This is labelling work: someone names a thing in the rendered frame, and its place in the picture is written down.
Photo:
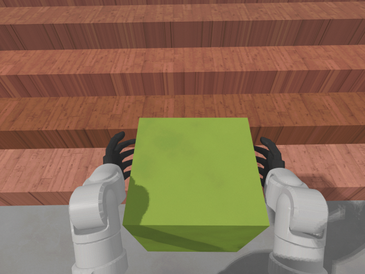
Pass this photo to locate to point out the robot right forearm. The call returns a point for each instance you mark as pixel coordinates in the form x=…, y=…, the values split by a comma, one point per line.
x=301, y=216

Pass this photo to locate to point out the left robot hand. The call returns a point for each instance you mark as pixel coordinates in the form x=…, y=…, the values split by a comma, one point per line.
x=113, y=155

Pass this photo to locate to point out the robot left forearm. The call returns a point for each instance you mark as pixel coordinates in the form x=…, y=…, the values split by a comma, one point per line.
x=95, y=223

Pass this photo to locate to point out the right robot hand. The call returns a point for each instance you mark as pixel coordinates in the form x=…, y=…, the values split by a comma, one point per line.
x=273, y=158

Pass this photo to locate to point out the carton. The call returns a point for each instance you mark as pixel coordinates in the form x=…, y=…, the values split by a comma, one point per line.
x=194, y=186

